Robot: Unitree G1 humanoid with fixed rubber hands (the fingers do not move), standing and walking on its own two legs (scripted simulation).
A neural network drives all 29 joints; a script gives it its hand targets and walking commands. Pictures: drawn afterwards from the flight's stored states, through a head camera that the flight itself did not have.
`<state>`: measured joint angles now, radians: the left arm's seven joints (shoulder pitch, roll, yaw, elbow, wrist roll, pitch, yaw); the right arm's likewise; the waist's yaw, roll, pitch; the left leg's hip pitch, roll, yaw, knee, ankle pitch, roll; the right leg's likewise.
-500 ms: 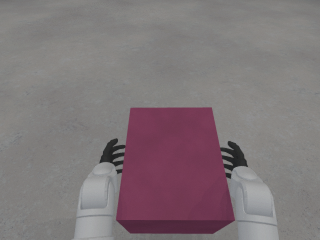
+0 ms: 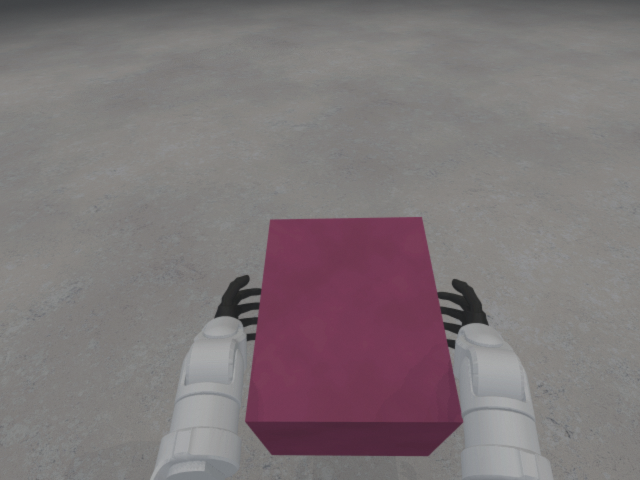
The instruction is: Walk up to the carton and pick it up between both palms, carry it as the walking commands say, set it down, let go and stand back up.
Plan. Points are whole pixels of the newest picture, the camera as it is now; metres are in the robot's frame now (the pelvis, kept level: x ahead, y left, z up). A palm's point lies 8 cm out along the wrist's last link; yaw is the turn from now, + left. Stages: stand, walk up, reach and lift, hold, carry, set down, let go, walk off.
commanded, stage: hold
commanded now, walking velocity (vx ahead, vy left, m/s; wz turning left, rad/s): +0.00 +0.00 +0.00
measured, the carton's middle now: (347, 335) +0.35 -0.02 -0.02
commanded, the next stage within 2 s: set down in 0.44 s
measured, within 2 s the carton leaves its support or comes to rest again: neither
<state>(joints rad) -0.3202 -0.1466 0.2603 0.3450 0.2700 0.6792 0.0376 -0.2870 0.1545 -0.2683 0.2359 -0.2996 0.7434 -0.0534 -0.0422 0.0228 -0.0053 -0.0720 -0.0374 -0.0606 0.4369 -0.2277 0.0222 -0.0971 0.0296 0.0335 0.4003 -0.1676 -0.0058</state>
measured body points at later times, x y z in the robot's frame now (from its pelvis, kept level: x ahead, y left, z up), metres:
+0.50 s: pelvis +0.03 +0.01 +0.01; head -0.03 +0.01 +0.45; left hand +0.33 +0.15 +0.04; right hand +0.31 -0.17 +0.05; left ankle +0.02 +0.11 -0.74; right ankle +0.04 -0.12 -0.74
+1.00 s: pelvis +0.02 +0.00 -0.01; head +0.04 +0.00 +0.44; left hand +0.33 +0.15 -0.03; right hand +0.32 -0.18 -0.03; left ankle +0.02 +0.11 -0.74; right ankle +0.04 -0.12 -0.74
